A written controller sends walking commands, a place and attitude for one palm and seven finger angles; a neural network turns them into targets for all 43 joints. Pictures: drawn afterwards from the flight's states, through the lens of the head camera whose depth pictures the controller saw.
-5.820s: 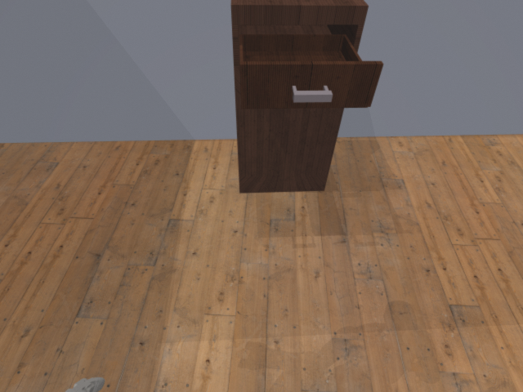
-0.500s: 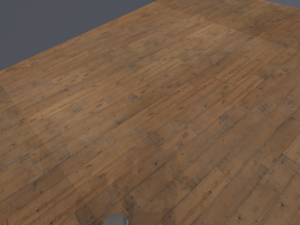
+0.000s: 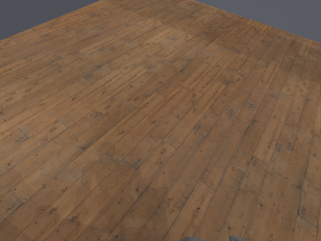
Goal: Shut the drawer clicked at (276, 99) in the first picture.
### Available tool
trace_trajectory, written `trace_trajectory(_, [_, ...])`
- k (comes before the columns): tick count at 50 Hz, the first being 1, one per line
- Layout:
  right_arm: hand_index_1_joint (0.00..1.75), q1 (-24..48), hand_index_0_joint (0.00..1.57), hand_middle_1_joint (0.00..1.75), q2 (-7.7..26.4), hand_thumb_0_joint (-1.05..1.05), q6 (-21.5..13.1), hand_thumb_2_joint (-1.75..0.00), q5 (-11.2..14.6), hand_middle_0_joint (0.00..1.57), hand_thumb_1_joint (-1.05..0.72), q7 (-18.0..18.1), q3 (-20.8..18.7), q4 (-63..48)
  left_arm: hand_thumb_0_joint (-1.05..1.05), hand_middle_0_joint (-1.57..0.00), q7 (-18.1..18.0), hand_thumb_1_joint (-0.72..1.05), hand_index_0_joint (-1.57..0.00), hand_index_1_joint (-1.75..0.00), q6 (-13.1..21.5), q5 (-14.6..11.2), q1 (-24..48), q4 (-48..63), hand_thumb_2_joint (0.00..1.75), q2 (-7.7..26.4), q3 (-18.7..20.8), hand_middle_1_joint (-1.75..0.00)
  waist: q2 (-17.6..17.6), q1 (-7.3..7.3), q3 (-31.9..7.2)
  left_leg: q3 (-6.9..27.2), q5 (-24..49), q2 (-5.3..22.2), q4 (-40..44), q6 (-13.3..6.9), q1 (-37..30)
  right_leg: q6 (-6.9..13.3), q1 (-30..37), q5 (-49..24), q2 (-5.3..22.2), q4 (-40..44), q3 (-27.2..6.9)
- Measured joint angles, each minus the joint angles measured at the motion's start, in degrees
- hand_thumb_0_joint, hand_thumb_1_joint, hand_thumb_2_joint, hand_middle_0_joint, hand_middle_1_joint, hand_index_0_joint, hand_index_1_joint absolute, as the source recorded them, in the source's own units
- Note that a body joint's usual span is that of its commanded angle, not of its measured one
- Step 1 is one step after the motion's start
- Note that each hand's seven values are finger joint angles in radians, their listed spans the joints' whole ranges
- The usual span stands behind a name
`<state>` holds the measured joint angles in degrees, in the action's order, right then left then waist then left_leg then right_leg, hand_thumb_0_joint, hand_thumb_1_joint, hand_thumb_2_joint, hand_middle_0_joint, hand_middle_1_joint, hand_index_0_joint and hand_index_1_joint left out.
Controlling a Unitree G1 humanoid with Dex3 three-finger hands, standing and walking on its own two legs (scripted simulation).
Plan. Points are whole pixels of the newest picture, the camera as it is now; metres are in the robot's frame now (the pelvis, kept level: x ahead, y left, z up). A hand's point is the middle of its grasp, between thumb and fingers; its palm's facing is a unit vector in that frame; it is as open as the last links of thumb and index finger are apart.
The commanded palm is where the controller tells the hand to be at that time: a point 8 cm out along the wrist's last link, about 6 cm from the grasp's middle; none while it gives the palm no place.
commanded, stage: walk to a spot facing it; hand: left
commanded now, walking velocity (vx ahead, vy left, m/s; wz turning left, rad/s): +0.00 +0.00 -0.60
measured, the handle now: out of the picture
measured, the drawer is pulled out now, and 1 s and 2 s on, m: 0.30 0.30 0.30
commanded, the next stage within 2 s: turn to face it in 0.38 s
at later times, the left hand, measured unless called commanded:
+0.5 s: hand (140, 205) +0.24 +0.07 -0.15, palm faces -0.33 -0.91 -0.27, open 7.4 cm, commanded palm none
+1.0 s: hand out of the picture +0.11 +0.14 -0.20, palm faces -0.04 -0.98 -0.21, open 7.3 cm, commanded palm none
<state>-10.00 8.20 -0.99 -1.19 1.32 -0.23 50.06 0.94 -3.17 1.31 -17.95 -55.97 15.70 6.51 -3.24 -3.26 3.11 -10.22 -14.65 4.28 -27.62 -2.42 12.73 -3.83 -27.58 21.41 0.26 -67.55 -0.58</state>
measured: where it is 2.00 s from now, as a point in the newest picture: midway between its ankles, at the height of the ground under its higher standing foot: outside the picture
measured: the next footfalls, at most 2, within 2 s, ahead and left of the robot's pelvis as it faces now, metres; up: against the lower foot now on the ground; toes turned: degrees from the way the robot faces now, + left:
right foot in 0.40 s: +0.06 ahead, -0.14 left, +0.00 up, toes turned -22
left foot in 0.96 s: +0.10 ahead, +0.04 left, +0.00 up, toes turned -1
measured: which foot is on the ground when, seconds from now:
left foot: down 0.00-0.40, up 0.42-0.94, down 0.96-1.00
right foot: up 0.00-0.38, down 0.40-0.98, up 1.00-1.00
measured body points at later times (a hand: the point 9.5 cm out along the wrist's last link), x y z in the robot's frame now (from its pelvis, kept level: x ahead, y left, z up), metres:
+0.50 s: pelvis +0.03 -0.06 -0.02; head +0.07 -0.10 +0.43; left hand +0.25 +0.12 -0.13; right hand -0.07 -0.28 -0.18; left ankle +0.02 +0.09 -0.67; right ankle +0.02 -0.12 -0.74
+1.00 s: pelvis +0.05 -0.05 -0.02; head +0.08 -0.03 +0.43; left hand +0.11 +0.19 -0.18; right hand +0.08 -0.30 -0.16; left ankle +0.06 +0.04 -0.74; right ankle +0.02 -0.13 -0.73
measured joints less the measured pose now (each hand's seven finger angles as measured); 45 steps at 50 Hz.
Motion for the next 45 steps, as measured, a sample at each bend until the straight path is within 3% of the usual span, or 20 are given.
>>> trace_trajectory(5, [0.3,-3.97,0.2,0.3,0.78,0.0,0.1,-0.89,0.22,0.2,-0.93,0.63,-1.44,2.3,0.01,-0.2,-0.2,0.91,-0.2,-0.3,-0.55,-0.03,3.24,2.05,0.9,0.15,0.34,-0.3,0.93,1.74,0.16,-3.57,-0.58,0.8,1.86,-0.39,-2.07,-1.37,-3.14,-3.07,1.86,-1.36,0.11])
trace_trajectory(10, [0.3,-7.43,0.2,0.3,1.74,0.0,0.42,-0.89,-0.14,0.2,-0.92,0.42,-2.29,4.45,0.01,-0.2,-0.09,0.91,-0.19,-0.3,-1.28,0.02,6.76,2.9,0.9,-0.39,-0.09,-0.3,1.09,3.58,0.46,-7.45,-2.31,1.79,1.24,0.14,-3.42,-1.75,-2.0,-2.54,3.28,4.66,2.38])
trace_trajectory(17, [0.3,-10.13,0.2,0.3,3.05,0.0,1.19,-0.89,-0.62,0.2,-0.91,-0.36,-3.33,6.53,0.01,-0.2,0.3,0.91,-0.19,-0.3,-0.96,-0.09,11.9,4.51,0.9,-2.82,-1.78,-0.3,2.76,6.31,1.66,-12.89,-6.29,4.47,-3.64,2.47,-3.79,0.26,4.26,1.05,3.03,21.32,6.35])
trace_trajectory(19, [0.3,-10.87,0.2,0.3,3.5,0.0,1.38,-0.89,-0.5,0.2,-0.91,-0.66,-3.57,6.73,0.01,-0.2,0.32,0.91,-0.2,-0.3,-0.11,-0.12,12.83,5.29,0.9,-3.42,-2.34,-0.3,3.64,6.75,1.74,-14.2,-8.22,5.89,-6.84,3.68,-3.28,1.44,7.37,-1.42,2.15,28.02,7.19])
trace_trajectory(20, [0.3,-11.35,0.2,0.3,3.7,0.0,1.55,-0.89,-0.23,0.2,-0.91,-0.9,-3.66,6.76,0.01,-0.2,0.25,0.91,-0.2,-0.3,0.7,-0.04,13.22,5.63,0.9,-3.59,-2.68,-0.3,4.25,6.88,1.69,-14.06,-9.37,7.18,-10.28,4.39,-2.07,3.23,8.86,-3.31,1.43,31.02,7.46])
trace_trajectory(21, [0.3,-11.13,0.2,0.3,3.98,0.0,2.12,-0.89,-0.01,0.2,-0.91,-1.06,-3.71,6.9,0.01,-0.2,0.0,0.91,-0.2,-0.3,1.58,-0.03,13.67,5.82,0.9,-3.95,-2.97,-0.3,5.14,6.88,2.02,-11.62,-11.8,8.0,-16.0,5.38,0.22,5.2,8.54,-2.99,0.5,30.34,7.4])
trace_trajectory(23, [0.3,-10.07,0.2,0.3,4.14,0.01,3.54,-0.89,0.32,0.2,-0.91,-0.79,-3.56,6.9,0.0,-0.2,-0.62,0.91,-0.2,-0.3,2.64,-0.59,13.83,6.13,0.9,-4.41,-3.57,-0.3,5.59,7.01,2.39,-3.91,-16.87,6.3,-28.59,6.49,5.81,7.65,8.53,-1.89,-0.24,29.35,6.75])
trace_trajectory(26, [0.3,-7.71,0.2,0.3,3.9,0.01,4.3,-0.89,0.23,0.2,-0.91,-0.57,-3.42,6.38,0.0,-0.2,-1.61,0.91,-0.2,-0.3,2.6,-1.05,12.72,5.85,0.9,-4.96,-3.73,-0.3,5.5,6.46,1.97,2.98,-13.69,4.47,-38.29,7.23,11.57,8.3,10.75,-3.43,-1.33,33.03,5.06])
trace_trajectory(31, [0.3,-4.88,0.2,0.3,3.39,0.01,3.46,-0.89,-0.02,0.19,-0.91,-0.31,-3.07,5.56,0.0,-0.21,-2.11,0.91,-0.2,-0.3,2.8,-0.84,10.38,3.33,0.9,-6.24,-4.57,-0.3,5.96,6.7,-0.21,8.74,-6.03,3.12,-36.89,7.29,15.85,8.98,14.27,-6.46,-2.34,39.58,4.41])
trace_trajectory(36, [0.3,-5.17,0.2,0.3,2.41,0.0,3.49,-0.89,0.32,0.19,-0.91,-0.36,-2.7,7.41,0.0,-0.21,-2.19,0.91,-0.2,-0.3,3.52,-0.8,8.35,1.54,0.9,-8.0,-5.11,-0.3,6.04,5.75,-2.22,9.7,-5.58,1.73,-26.68,6.88,12.65,9.27,16.91,-6.08,-2.65,41.46,6.71])
trace_trajectory(45, [0.3,-3.23,0.2,0.3,0.89,0.01,4.41,-0.89,0.4,0.2,-0.91,-1.06,-2.8,8.0,0.0,-0.21,-2.98,0.92,-0.2,-0.3,2.98,-0.11,5.89,0.21,0.9,-5.88,-3.69,-0.3,2.63,2.96,-1.15,4.84,-10.48,-0.94,-17.5,5.75,7.01,8.29,16.28,-2.85,-0.06,37.58,13.02])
